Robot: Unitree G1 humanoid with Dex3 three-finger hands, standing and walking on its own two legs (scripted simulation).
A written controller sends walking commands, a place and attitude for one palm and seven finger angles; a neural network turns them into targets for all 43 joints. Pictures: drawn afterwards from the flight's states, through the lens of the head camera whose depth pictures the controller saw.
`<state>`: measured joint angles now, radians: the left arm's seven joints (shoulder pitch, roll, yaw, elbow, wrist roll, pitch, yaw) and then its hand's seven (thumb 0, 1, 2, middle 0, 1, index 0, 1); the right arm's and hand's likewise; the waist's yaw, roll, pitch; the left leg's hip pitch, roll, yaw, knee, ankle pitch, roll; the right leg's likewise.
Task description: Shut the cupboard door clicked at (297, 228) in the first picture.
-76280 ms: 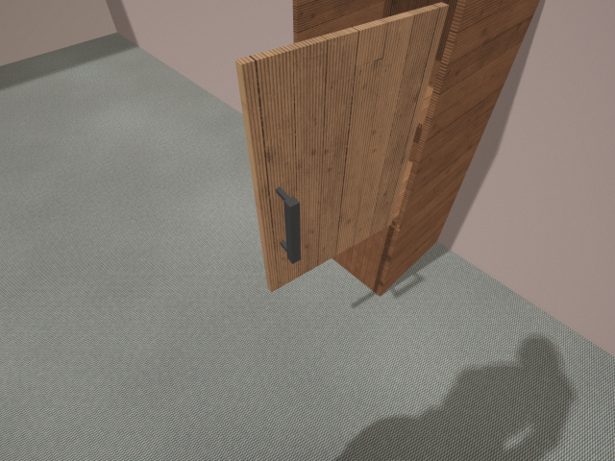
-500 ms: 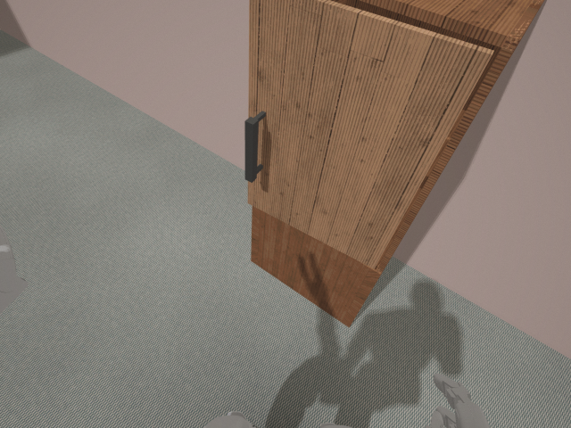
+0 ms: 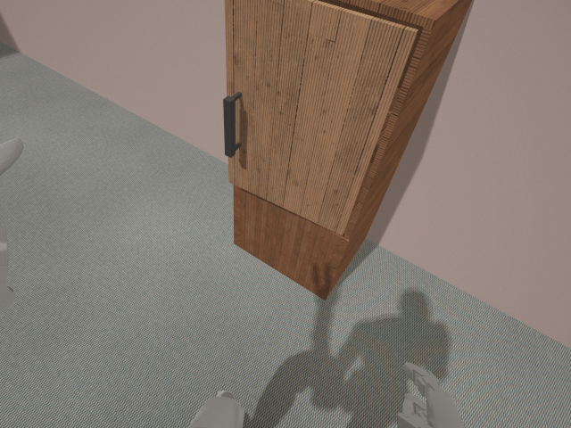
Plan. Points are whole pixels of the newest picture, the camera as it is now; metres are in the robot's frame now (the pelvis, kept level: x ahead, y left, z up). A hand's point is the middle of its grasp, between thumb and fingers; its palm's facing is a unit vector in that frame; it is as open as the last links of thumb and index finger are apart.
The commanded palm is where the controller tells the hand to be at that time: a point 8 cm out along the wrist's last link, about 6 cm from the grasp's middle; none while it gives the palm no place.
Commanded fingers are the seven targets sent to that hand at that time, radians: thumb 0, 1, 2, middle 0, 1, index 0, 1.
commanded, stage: stop stepping back and stand still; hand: left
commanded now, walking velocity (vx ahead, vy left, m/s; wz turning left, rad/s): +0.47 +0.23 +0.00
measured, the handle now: (233, 125) +0.86 +0.20 -0.08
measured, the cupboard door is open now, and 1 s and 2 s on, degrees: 5 5 5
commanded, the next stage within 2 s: let the arm hang, fingers relaxed in 1.12 s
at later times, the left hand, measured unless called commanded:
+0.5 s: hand out of the picture +0.12 +0.33 +0.22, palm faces +0.56 -0.68 -0.48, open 7.4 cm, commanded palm +0.07 +0.35 +0.19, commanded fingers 0.00 0.90 0.90 -0.20 -0.30 -0.20 -0.30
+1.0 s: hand out of the picture +0.16 +0.36 +0.20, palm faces +0.48 -0.71 -0.52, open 7.4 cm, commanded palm +0.09 +0.38 +0.19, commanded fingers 0.00 0.90 0.90 -0.20 -0.30 -0.20 -0.30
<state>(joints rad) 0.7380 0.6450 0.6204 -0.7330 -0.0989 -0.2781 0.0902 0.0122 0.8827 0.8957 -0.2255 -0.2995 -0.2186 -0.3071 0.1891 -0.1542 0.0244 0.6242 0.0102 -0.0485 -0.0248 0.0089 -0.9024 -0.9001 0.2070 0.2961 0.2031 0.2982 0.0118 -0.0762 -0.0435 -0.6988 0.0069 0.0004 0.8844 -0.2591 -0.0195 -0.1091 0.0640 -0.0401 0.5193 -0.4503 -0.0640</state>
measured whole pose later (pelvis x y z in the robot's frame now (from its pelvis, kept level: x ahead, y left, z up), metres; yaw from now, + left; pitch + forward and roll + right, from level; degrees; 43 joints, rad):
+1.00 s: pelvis -0.03 +0.08 +0.01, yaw +2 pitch +1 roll -1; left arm 0.57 0.47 0.49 -0.48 -0.05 -0.21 0.18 0.01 0.89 0.90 -0.21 -0.30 -0.20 -0.31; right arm 0.22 -0.18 0.02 0.62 0.01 -0.08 -0.04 0.01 -0.90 -0.90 0.21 0.30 0.20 0.30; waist -0.03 0.03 -0.02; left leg -0.30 0.04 0.08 0.55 -0.27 0.02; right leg -0.22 0.02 -0.04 0.48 -0.28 -0.01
